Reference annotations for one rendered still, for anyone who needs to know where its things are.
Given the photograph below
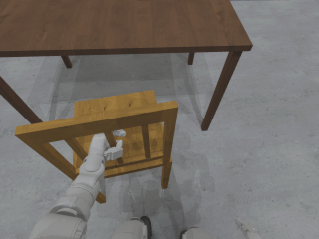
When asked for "robot left foot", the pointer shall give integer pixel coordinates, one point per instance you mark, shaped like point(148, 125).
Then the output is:
point(148, 224)

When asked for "robot left thigh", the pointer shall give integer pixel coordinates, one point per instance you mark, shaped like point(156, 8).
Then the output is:
point(131, 229)

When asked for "left robot forearm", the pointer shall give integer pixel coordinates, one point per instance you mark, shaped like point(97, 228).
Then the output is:
point(82, 193)

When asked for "robot left hand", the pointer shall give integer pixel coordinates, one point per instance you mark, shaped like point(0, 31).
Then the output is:
point(100, 146)

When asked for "chair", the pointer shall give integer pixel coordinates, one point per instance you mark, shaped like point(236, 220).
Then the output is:
point(147, 143)

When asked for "left robot upper arm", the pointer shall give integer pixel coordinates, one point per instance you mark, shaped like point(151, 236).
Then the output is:
point(58, 226)

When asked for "robot right hand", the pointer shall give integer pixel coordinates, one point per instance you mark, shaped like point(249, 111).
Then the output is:
point(247, 229)

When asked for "table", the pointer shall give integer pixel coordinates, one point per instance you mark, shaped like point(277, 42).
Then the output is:
point(40, 28)

